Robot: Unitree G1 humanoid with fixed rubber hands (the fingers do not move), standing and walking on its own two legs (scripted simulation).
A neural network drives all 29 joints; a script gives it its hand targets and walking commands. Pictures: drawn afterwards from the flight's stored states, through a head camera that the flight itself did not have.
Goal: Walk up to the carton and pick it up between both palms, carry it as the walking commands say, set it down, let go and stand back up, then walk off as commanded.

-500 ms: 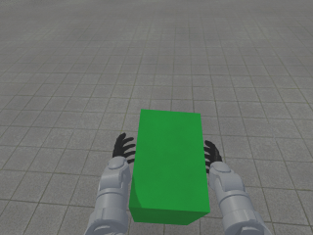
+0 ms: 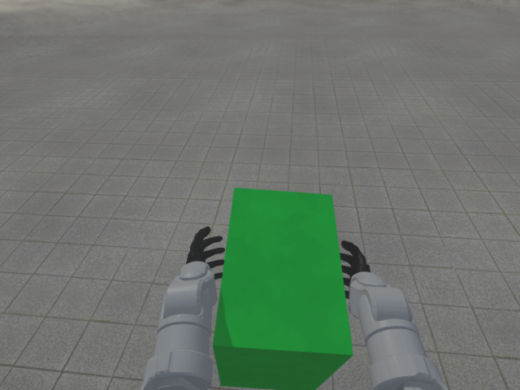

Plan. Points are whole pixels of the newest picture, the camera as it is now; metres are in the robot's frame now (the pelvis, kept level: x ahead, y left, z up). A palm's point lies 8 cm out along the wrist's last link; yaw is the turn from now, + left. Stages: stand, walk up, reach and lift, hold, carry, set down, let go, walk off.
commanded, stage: reach and lift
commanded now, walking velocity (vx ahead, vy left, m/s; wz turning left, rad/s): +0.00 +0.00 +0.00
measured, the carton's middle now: (274, 293) +0.33 +0.04 -0.03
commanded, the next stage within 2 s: hold in 1.70 s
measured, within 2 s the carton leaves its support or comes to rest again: neither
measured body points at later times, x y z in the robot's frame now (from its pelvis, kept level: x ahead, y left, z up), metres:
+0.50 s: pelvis -0.01 +0.00 +0.00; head -0.04 -0.01 +0.45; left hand +0.31 +0.16 +0.05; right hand +0.32 -0.10 +0.02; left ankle +0.05 +0.12 -0.73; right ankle +0.02 -0.12 -0.73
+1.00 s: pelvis -0.01 +0.00 +0.00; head -0.05 -0.01 +0.45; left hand +0.31 +0.15 +0.06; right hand +0.32 -0.12 +0.03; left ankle +0.05 +0.12 -0.73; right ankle +0.02 -0.12 -0.73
